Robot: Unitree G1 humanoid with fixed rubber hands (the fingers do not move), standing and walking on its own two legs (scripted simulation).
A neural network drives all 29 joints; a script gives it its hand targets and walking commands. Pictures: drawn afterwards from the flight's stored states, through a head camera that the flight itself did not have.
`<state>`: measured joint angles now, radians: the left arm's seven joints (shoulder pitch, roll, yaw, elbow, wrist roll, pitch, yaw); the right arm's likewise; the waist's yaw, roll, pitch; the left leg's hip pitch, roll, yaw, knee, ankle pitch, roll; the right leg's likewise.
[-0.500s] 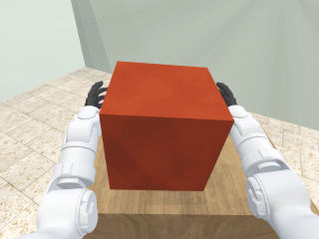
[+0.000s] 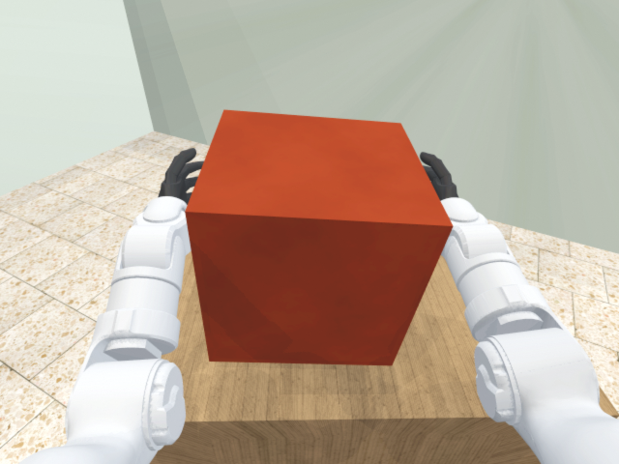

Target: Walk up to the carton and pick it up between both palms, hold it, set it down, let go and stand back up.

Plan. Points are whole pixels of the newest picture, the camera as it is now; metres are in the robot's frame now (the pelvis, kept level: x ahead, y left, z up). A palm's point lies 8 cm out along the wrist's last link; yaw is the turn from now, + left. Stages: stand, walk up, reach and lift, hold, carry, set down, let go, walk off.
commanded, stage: reach and lift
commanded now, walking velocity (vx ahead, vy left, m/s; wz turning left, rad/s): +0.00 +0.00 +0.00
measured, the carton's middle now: (308, 238) +0.40 +0.01 +0.15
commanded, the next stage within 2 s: hold in 0.50 s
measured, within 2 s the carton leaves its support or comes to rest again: neither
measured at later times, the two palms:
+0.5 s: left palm (169, 196) +0.37 +0.18 +0.23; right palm (443, 201) +0.39 -0.17 +0.22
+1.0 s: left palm (159, 189) +0.36 +0.19 +0.25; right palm (447, 193) +0.38 -0.17 +0.24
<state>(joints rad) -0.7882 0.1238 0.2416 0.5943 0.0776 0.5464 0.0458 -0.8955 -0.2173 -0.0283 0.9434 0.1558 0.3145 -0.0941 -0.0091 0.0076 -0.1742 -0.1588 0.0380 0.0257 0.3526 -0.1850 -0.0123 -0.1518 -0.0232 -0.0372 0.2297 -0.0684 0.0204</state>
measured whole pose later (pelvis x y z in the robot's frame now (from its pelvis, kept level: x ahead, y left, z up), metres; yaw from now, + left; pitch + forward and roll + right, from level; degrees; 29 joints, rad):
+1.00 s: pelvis -0.01 +0.00 +0.00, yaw +0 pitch -3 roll -1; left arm -0.82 0.14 0.24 0.48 0.09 0.73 0.03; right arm -0.91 -0.22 -0.03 0.86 0.22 0.46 -0.12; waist -0.01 0.01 -0.18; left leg -0.12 0.04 0.03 0.36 -0.19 -0.01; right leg -0.12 -0.02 -0.04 0.23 -0.07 0.02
